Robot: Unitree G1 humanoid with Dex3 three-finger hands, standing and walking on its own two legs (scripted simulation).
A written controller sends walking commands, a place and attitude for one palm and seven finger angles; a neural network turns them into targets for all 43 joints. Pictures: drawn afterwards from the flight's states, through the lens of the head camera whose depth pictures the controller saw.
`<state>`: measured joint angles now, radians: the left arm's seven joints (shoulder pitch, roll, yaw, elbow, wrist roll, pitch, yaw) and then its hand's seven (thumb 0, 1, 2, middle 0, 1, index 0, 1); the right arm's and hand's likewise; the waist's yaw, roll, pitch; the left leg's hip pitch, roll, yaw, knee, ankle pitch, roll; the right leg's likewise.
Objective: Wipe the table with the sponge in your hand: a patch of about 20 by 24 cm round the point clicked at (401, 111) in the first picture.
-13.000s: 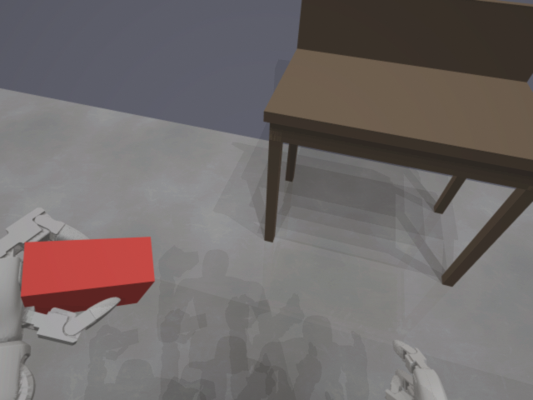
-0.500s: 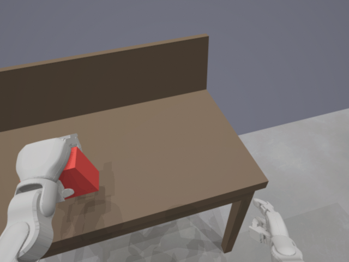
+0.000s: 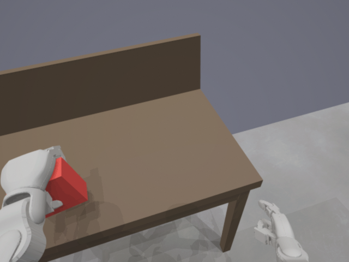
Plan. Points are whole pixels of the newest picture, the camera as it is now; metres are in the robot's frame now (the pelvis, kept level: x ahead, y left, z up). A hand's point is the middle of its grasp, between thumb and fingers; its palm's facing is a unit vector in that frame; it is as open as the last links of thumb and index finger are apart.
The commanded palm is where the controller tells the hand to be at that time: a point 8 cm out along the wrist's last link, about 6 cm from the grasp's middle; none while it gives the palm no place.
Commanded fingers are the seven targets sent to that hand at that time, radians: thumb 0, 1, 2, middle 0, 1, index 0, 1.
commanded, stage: move the sponge above the wiping area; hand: left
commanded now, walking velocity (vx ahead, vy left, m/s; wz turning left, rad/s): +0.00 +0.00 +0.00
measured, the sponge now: (56, 193) +0.21 +0.32 +0.07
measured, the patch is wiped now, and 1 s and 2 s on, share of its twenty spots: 0.00 0.00 0.00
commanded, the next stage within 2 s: none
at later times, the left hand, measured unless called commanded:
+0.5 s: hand (56, 196) +0.20 +0.30 +0.08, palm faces -0.04 -0.11 -0.99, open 9.6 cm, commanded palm +0.18 +0.29 +0.15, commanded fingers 0.00 0.10 1.30 -1.20 -1.60 -1.20 -1.60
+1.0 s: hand (65, 206) +0.19 +0.29 +0.05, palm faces -0.13 -0.14 -0.98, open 9.6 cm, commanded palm +0.18 +0.30 +0.13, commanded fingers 0.00 0.10 1.30 -1.20 -1.60 -1.20 -1.60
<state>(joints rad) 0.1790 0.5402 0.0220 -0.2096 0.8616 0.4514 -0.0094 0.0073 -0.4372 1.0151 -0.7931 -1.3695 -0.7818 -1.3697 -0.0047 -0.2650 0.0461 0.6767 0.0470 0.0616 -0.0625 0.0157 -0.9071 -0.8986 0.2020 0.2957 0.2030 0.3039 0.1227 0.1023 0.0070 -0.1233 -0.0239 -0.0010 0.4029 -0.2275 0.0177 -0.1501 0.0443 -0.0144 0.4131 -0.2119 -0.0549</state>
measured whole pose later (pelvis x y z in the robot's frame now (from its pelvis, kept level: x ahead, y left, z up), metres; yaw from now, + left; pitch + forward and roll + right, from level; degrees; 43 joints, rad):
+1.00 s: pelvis +0.00 +0.01 +0.00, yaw +0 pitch -2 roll +0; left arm 0.25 0.48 -0.06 -0.13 0.90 0.29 -0.01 0.01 -0.44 1.02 -0.79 -1.37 -0.78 -1.37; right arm 0.02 -0.27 0.02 0.68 0.02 0.02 -0.07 0.02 -0.91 -0.90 0.20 0.30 0.20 0.30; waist 0.13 0.09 0.01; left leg -0.15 -0.03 0.00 0.42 -0.23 0.03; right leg -0.17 0.04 -0.01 0.42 -0.21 -0.04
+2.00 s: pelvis +0.01 +0.01 +0.00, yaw -1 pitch -2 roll +0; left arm 0.26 0.49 0.00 -0.11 0.95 0.20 0.15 0.01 -0.44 1.02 -0.79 -1.37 -0.78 -1.37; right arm 0.04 -0.23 0.01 0.71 0.02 0.03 -0.06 0.02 -0.91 -0.90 0.20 0.30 0.20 0.30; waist 0.14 0.07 -0.01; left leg -0.15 -0.02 0.01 0.44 -0.26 0.03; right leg -0.16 0.05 0.00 0.41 -0.22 -0.04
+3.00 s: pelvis +0.01 +0.01 +0.00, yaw +0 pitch -2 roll +0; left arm 0.24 0.48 0.03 -0.07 0.85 0.47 0.09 0.01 -0.44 1.02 -0.79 -1.39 -0.78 -1.39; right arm 0.00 -0.25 0.03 0.71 0.06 0.08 -0.04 0.02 -0.91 -0.90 0.20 0.30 0.20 0.30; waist 0.10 0.10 -0.02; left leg -0.12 -0.03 0.00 0.41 -0.24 0.03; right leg -0.14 0.04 0.00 0.38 -0.21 -0.04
